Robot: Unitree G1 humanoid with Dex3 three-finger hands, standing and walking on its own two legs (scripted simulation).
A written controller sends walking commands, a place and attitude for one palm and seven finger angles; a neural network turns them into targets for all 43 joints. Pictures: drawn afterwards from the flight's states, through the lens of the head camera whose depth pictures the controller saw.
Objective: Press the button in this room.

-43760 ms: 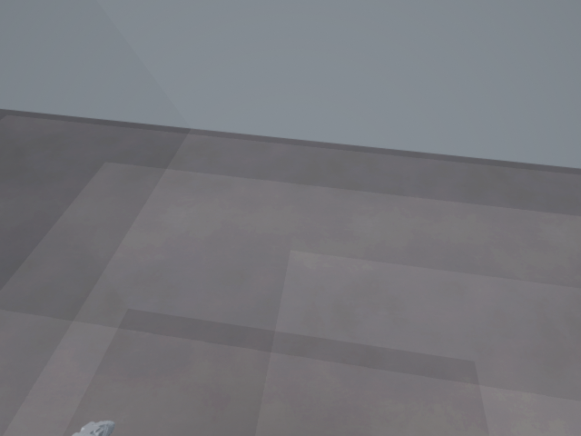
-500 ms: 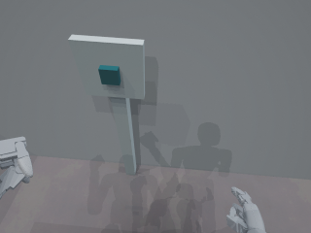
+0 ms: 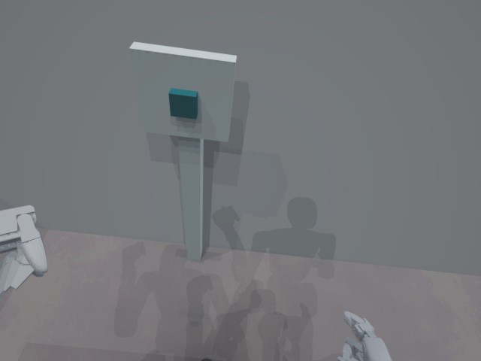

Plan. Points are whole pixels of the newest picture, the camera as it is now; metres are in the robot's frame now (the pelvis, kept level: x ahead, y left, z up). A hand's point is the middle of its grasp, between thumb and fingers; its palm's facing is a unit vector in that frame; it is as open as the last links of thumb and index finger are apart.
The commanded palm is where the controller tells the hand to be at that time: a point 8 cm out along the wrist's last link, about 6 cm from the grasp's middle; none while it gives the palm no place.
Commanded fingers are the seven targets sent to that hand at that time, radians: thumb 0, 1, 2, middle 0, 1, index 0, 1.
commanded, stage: step back with the hand held close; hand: left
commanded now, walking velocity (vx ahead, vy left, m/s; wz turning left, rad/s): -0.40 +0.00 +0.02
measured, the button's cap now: (184, 103) +0.61 +0.17 +0.09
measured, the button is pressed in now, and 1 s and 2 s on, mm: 0 0 0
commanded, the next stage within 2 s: stop stepping back and stand still in 0.10 s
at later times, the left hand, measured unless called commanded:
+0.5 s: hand out of the picture +0.11 +0.26 +0.16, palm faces +0.40 -0.86 -0.33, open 3.1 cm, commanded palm +0.06 +0.29 +0.17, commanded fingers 0.00 0.90 0.90 -1.30 -1.50 -1.30 -1.50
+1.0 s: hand out of the picture +0.09 +0.28 +0.15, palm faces +0.41 -0.83 -0.37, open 3.1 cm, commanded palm +0.03 +0.32 +0.17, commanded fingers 0.00 0.90 0.90 -1.30 -1.50 -1.30 -1.50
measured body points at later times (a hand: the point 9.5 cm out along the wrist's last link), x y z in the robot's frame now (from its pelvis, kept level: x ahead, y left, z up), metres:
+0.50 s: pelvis -0.08 +0.02 -0.03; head -0.11 +0.06 +0.42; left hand +0.08 +0.30 +0.18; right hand +0.05 -0.25 -0.09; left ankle +0.01 +0.08 -0.74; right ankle -0.14 -0.13 -0.74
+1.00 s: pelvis -0.10 +0.04 -0.01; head -0.12 +0.06 +0.44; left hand +0.06 +0.33 +0.17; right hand +0.04 -0.21 -0.09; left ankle -0.06 +0.15 -0.74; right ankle -0.13 -0.07 -0.74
